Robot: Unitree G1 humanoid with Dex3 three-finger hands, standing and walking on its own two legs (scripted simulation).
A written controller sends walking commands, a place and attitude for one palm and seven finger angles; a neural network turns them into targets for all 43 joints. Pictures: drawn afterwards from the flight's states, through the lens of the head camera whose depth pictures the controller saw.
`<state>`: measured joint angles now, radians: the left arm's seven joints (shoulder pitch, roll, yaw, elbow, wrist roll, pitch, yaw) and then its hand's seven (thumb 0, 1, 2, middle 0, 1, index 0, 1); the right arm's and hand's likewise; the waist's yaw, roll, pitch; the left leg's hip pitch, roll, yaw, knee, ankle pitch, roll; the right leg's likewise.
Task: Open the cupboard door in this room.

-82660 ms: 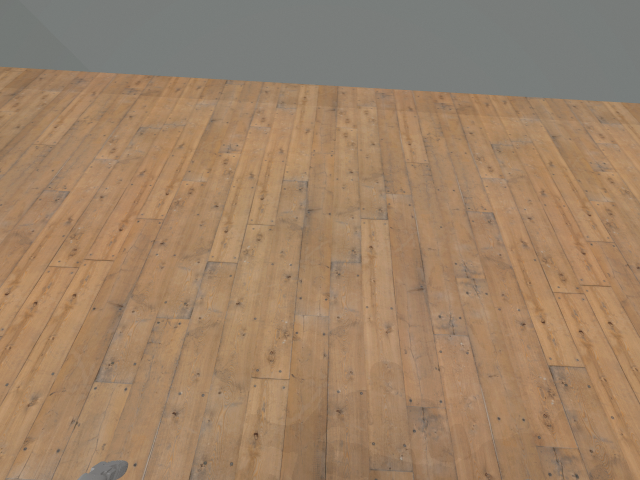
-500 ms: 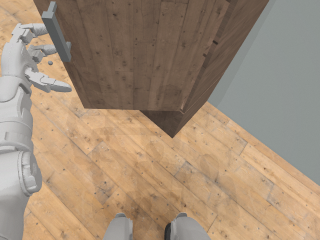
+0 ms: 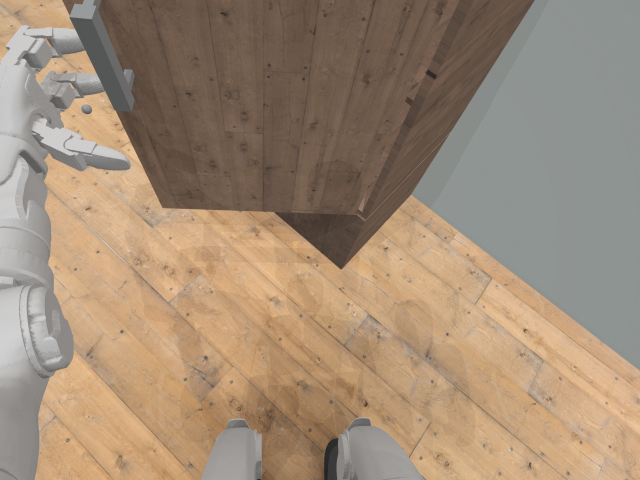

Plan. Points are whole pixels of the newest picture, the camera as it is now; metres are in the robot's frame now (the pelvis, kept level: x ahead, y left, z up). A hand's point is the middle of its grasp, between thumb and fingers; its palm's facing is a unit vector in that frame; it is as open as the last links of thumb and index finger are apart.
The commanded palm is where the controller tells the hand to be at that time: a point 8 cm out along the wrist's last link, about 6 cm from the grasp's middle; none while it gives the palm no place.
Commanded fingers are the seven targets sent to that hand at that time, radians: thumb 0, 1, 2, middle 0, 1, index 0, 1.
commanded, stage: move the hooked fingers beside the handle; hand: left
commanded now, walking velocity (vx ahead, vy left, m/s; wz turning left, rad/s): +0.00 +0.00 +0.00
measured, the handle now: (110, 52) +0.60 +0.23 +0.09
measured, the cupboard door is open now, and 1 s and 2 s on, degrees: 43 42 42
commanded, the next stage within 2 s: none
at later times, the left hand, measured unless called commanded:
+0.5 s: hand (82, 97) +0.53 +0.25 +0.09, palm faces -0.02 -1.00 +0.00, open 13.9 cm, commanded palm +0.53 +0.27 +0.08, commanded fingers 0.00 -0.50 0.30 -0.30 -1.20 -0.30 -1.20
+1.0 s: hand (70, 87) +0.55 +0.27 +0.09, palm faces -0.04 -1.00 -0.01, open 14.0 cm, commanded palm +0.53 +0.30 +0.08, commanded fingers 0.00 -0.50 0.30 -0.30 -1.20 -0.30 -1.20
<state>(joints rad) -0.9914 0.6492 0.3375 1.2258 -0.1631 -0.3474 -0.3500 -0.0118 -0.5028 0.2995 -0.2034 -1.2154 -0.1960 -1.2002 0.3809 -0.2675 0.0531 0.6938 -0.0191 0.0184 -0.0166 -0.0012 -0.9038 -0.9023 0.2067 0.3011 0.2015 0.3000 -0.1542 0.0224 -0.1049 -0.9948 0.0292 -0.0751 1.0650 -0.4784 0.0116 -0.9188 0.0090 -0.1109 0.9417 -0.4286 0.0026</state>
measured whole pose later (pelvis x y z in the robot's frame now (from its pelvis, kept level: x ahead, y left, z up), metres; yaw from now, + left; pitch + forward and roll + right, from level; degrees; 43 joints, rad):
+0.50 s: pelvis +0.00 +0.01 +0.00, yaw -2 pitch +25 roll -6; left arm -1.05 0.76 0.42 1.28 -0.11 -0.31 -0.42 -0.01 -0.50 0.30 -0.29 -1.24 -0.30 -1.24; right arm 0.41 -0.27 0.08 0.65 -0.02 0.04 -0.03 0.00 -0.90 -0.90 0.21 0.30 0.20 0.30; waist -0.20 0.03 -0.10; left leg -1.04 0.04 -0.05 1.09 -0.48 0.02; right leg -0.97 0.02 -0.09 0.95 -0.41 0.01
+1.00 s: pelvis +0.00 +0.01 +0.00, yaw -4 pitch +26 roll -6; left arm -1.02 0.86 0.54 1.26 -0.08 -0.29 -0.50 -0.01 -0.50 0.30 -0.29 -1.20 -0.30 -1.21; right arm 0.42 -0.28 0.09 0.61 -0.01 0.08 -0.03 0.00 -0.90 -0.90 0.21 0.30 0.20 0.30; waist -0.23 0.03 -0.09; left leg -1.06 0.06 -0.03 1.09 -0.50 0.03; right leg -0.99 0.04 -0.06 0.94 -0.41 0.02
